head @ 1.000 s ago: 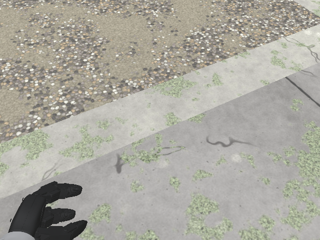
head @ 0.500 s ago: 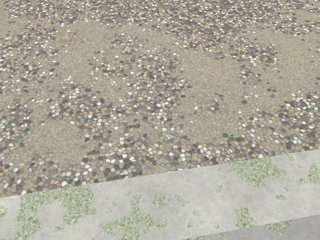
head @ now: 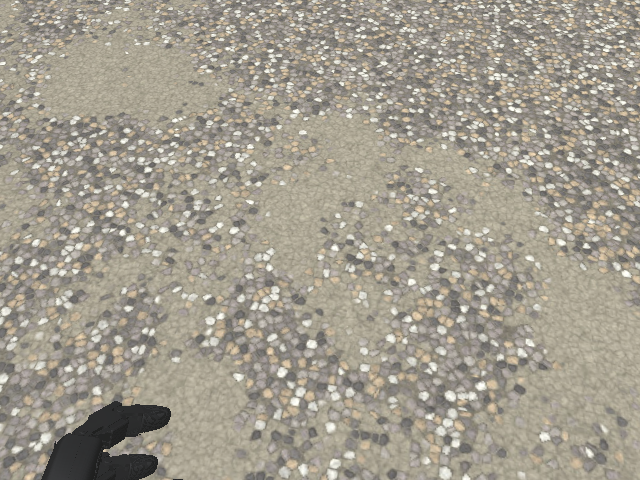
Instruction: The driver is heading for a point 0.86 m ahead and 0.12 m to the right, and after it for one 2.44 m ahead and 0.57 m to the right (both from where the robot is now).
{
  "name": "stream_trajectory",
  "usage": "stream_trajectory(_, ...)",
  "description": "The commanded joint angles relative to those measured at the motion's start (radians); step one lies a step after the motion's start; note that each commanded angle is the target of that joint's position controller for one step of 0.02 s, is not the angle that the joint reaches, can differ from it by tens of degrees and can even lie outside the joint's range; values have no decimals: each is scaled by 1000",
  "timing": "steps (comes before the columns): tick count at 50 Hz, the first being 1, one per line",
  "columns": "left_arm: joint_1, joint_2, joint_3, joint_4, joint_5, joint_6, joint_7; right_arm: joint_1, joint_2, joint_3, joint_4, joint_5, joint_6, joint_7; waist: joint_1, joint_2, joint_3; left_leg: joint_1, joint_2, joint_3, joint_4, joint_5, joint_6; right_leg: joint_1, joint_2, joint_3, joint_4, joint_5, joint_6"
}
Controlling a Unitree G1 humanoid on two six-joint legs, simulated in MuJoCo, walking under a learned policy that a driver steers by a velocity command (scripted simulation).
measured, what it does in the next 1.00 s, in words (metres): walks ahead, turning right: left foot, then right foot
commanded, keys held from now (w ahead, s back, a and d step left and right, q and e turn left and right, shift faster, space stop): w+shift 0.18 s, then w+e+shift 0.74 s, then w+shift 0.06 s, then w+q+shift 0.02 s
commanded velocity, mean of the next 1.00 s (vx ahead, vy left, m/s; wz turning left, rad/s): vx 1.00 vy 0.00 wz -0.42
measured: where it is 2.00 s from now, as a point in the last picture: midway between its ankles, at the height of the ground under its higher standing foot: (391, 46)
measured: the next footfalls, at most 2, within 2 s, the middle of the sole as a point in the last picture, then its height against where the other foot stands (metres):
left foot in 0.40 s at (256, 439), level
right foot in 0.84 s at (352, 270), level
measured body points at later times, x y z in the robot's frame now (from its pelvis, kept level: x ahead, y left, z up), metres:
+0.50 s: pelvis +0.45 +0.01 +0.02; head +0.48 +0.02 +0.47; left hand +0.44 +0.28 -0.12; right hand +0.63 -0.23 -0.07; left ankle +0.50 +0.11 -0.71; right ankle +0.28 -0.12 -0.60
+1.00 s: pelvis +0.90 -0.10 +0.01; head +0.92 -0.10 +0.46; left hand +1.07 +0.14 -0.12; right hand +0.95 -0.39 -0.07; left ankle +0.96 +0.08 -0.61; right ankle +0.90 -0.11 -0.71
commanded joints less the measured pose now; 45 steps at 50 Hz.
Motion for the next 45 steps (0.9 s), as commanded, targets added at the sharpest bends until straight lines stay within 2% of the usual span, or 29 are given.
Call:
stream_trajectory(1,317,220,110,40,16,9,1,27,-4,47,-102,-8,-19,-5,134,-271,-297,-725,94,103,624,100,-13,823,-404,918,-373,-782,-217)
stream_trajectory(2,270,138,92,43,4,10,-8,-83,-36,40,-111,-25,-12,5,146,-107,-183,-716,129,125,571,189,-24,687,-350,708,-350,-654,-210)
stream_trajectory(3,277,111,87,74,11,8,-13,-150,-33,43,-129,-32,-9,16,142,-17,-113,-694,151,132,521,208,-31,578,-304,569,-354,-477,-198)
stream_trajectory(4,318,100,81,115,10,1,-11,-209,-14,49,-158,-42,-4,29,137,-21,-72,-687,169,119,474,198,-32,514,-262,463,-358,-370,-183)
stream_trajectory(5,349,83,75,154,7,-7,-13,-214,12,60,-172,-45,4,40,116,-72,-42,-685,179,109,442,185,-38,472,-238,395,-374,-312,-175)
stream_trajectory(7,393,74,71,200,-15,-26,-21,-245,35,74,-199,-45,16,45,94,-98,-10,-728,187,96,380,168,-46,455,-230,326,-414,-218,-174)
stream_trajectory(10,407,109,76,222,-26,-38,-24,-391,23,91,-272,-50,12,53,88,-86,60,-777,197,139,187,279,-68,400,-208,194,-504,-74,-187)
stream_trajectory(12,403,114,77,230,-38,-35,-29,-483,32,110,-304,-46,-1,72,89,-71,84,-615,220,264,-61,428,-78,303,-148,106,-570,45,-173)
stream_trajectory(14,435,158,86,244,-47,-37,-33,-528,51,122,-310,-33,-9,79,104,-73,90,-427,191,311,-158,502,-74,257,-166,94,-620,232,-180)
stream_trajectory(16,455,204,95,261,-46,-33,-34,-506,15,110,-297,-32,-11,60,88,-77,49,-363,157,319,-219,470,-62,387,-179,78,-523,537,-178)
stream_trajectory(17,472,226,99,272,-46,-30,-31,-450,-10,98,-280,-39,-14,45,60,-94,-10,-285,127,319,-241,406,-53,452,-180,66,-400,732,-164)
stream_trajectory(18,473,246,103,280,-42,-22,-26,-295,-41,79,-232,-46,-18,28,-15,-109,-108,-114,100,311,-257,344,-43,458,-172,60,-193,815,-149)
stream_trajectory(19,456,242,102,277,-45,-17,-24,-117,-76,58,-177,-55,-19,9,-105,-105,-195,114,143,279,-267,324,-39,340,-133,49,65,691,-134)
stream_trajectory(20,462,153,83,250,-38,-18,-25,40,-160,28,-151,-77,-23,-14,-139,6,-317,324,372,47,-287,13,-29,152,-63,23,409,288,-132)
stream_trajectory(21,578,2,54,214,-75,-11,-25,43,-207,14,-158,-97,-21,-17,-34,223,-469,491,651,-448,-435,-255,50,-117,22,47,758,-376,-121)
stream_trajectory(22,460,107,76,202,-64,0,-20,-13,-143,18,-163,-62,-11,-15,-52,121,-376,363,605,-509,-556,-303,42,-205,-10,69,812,-275,-135)
stream_trajectory(23,368,116,82,188,-56,8,-25,-96,-64,36,-152,-50,-18,-14,-18,64,-185,209,551,-304,-556,-158,28,-239,-56,64,759,-175,-132)
stream_trajectory(24,344,92,77,191,-49,15,-33,-130,-27,40,-138,-48,-25,-9,12,36,-104,97,513,-178,-576,25,21,-216,-85,58,719,-145,-124)
stream_trajectory(26,363,55,77,203,-30,49,-49,-128,17,49,-107,-34,-38,-10,73,64,-42,-48,463,11,-621,185,-8,-148,-116,55,688,-149,-104)
stream_trajectory(28,302,18,75,175,-24,80,-61,-116,49,54,-70,-10,-56,-4,100,50,14,-83,439,143,-674,275,-34,-193,-141,46,666,-134,-96)
stream_trajectory(31,156,0,62,99,-16,90,-82,-110,61,55,-39,-9,-75,0,115,67,72,-116,401,337,-714,485,-49,-249,-147,-3,573,11,-92)
stream_trajectory(35,4,17,47,38,-24,82,-114,-98,6,46,-18,-11,-80,-15,115,-5,114,-120,343,529,-761,756,-93,-90,-79,-146,226,198,-143)
stream_trajectory(38,65,64,56,60,-29,79,-109,-52,-87,28,-18,-12,-60,-35,166,44,27,45,370,556,-563,1395,-124,76,44,-234,146,147,-190)
stream_trajectory(40,349,139,89,133,-29,79,-89,-111,-150,8,-45,-25,-21,-48,322,89,-124,27,413,528,-178,1584,-114,375,100,-203,156,14,-233)
stream_trajectory(41,551,187,120,200,-28,78,-68,-145,-151,6,-63,-33,-6,-43,399,56,-210,-92,407,503,135,1421,-99,621,112,-133,96,-54,-264)
stream_trajectory(42,525,239,156,205,-59,94,-42,-174,-91,12,-63,-29,-6,-25,371,-130,-164,-333,211,495,560,522,-127,752,54,15,3,-125,-297)
stream_trajectory(43,395,371,169,158,-14,107,-40,-39,26,51,-173,-33,-26,-12,149,-311,-238,-745,115,369,899,-48,-186,969,-190,533,-52,17,-481)
stream_trajectory(44,416,363,178,117,-18,114,-30,-137,-19,60,-221,-28,-55,-14,231,-150,-357,-870,131,183,910,11,-172,1013,-261,792,-273,-286,-549)
stream_trajectory(45,397,295,166,139,-23,106,-17,-205,-41,62,-226,-29,-73,-13,203,-18,-165,-901,193,163,781,67,-159,830,-256,780,-381,-369,-482)
Velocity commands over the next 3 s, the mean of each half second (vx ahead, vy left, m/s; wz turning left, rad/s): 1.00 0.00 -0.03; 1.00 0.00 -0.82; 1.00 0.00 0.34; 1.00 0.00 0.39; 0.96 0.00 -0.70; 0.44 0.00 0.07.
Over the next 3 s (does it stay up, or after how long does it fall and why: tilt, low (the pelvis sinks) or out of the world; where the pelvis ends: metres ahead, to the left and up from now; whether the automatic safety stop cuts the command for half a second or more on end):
stays up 2.57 -0.59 0.03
